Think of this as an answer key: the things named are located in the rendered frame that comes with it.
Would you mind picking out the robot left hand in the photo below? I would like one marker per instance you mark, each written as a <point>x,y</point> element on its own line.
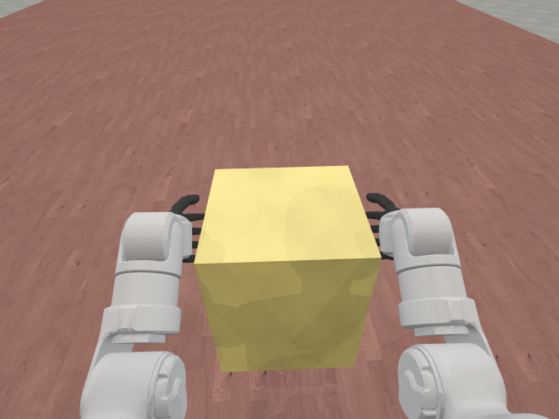
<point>178,208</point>

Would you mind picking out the robot right hand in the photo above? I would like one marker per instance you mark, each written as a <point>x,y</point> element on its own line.
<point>385,203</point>

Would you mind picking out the carton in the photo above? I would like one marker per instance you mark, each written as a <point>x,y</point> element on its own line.
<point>286,263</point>

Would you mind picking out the left robot upper arm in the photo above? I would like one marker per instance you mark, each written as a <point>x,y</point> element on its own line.
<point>136,385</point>

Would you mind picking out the right robot forearm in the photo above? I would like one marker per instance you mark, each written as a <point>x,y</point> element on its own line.
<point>434,301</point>

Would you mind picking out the right robot upper arm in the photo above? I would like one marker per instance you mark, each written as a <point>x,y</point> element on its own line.
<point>452,381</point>

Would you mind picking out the left robot forearm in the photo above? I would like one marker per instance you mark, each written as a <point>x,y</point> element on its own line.
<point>144,303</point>

